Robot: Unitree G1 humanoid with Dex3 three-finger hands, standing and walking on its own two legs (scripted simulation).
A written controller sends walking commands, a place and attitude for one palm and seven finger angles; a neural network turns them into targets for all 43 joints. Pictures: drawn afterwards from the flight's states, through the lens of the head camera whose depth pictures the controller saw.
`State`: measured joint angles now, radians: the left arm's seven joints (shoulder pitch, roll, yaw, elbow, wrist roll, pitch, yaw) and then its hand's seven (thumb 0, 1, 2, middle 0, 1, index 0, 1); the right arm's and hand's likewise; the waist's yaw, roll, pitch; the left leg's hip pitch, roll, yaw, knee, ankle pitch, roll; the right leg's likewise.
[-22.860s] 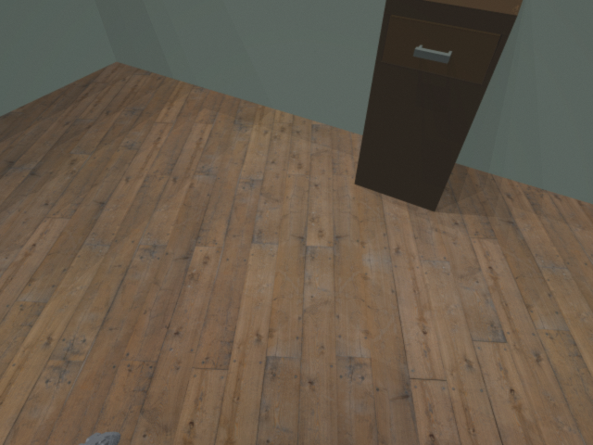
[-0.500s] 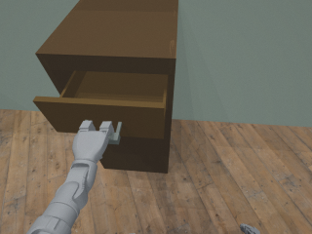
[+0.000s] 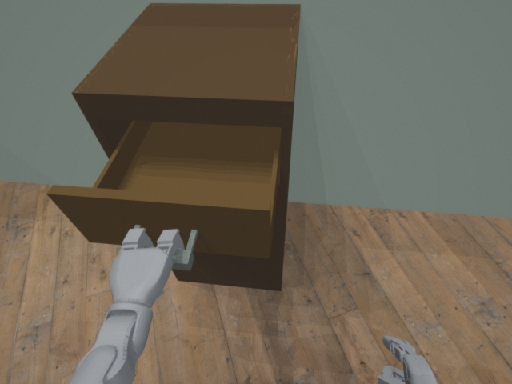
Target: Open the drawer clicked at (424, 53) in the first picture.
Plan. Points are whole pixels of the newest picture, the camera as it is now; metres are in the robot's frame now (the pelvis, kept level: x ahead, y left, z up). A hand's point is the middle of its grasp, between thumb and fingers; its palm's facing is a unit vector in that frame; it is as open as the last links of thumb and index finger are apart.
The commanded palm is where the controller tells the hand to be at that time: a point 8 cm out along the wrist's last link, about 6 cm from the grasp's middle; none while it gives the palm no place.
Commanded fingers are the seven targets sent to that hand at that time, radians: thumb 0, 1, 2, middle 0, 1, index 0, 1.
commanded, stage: pull the drawer open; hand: left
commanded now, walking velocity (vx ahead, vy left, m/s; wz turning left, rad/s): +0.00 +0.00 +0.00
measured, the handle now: (160, 245) +0.34 +0.19 +0.00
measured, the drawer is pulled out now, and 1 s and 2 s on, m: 0.20 0.30 0.30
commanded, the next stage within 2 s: open the thumb to release the handle in 1.08 s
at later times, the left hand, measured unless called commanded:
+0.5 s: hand (142, 325) +0.22 +0.19 -0.02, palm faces +0.00 -0.10 -0.99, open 6.0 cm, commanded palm +0.18 +0.20 +0.04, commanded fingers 0.00 0.90 0.90 -0.40 -1.35 -0.40 -1.35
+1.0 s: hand (134, 350) +0.18 +0.19 -0.01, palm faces -0.02 -0.11 -0.99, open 6.0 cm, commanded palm +0.13 +0.20 +0.04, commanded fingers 0.00 0.90 0.90 -0.40 -1.35 -0.40 -1.35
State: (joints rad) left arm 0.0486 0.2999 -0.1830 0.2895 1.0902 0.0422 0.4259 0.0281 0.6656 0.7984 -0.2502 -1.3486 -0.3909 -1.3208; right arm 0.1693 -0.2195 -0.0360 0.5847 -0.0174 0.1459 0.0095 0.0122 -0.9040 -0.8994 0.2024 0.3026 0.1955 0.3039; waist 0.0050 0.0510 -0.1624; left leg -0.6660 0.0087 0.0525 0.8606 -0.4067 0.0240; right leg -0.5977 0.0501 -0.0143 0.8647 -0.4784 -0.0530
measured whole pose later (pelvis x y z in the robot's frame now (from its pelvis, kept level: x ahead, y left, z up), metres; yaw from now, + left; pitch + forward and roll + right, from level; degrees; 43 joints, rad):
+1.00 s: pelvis -0.01 -0.02 -0.02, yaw -1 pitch +13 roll +2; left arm 0.52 0.35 -0.08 -0.09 1.06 -0.06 0.46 0.04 0.67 0.75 -0.25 -1.32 -0.40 -1.33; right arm 0.15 -0.22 -0.01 0.51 -0.04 0.12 0.05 0.01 -0.90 -0.90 0.20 0.30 0.20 0.30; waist 0.03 0.04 -0.17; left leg -0.74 0.02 0.06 0.97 -0.45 0.00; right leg -0.69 0.06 -0.01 1.01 -0.54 -0.08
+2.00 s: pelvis -0.01 -0.02 -0.02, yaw +1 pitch +13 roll +1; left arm 0.45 0.37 -0.08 -0.05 1.07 -0.08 0.50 -0.01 -0.48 0.30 -0.30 -1.20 -0.32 -1.20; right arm 0.15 -0.24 -0.02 0.53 -0.05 0.13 0.02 0.01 -0.90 -0.90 0.20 0.30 0.19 0.30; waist 0.04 0.05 -0.16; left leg -0.77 0.01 0.03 0.99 -0.44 0.00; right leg -0.71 0.06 -0.04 1.01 -0.53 -0.08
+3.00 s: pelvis +0.00 +0.00 +0.02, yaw +1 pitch +4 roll +0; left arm 0.48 0.44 -0.08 -0.38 0.92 0.04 0.18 -0.01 -0.49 0.30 -0.32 -1.20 -0.32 -1.20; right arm 0.13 -0.23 0.03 0.52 0.00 0.13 0.03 0.02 -0.90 -0.90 0.20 0.30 0.20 0.30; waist 0.09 0.09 -0.11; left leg -0.42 0.00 0.04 0.69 -0.34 0.02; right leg -0.35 0.05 -0.01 0.70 -0.41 -0.05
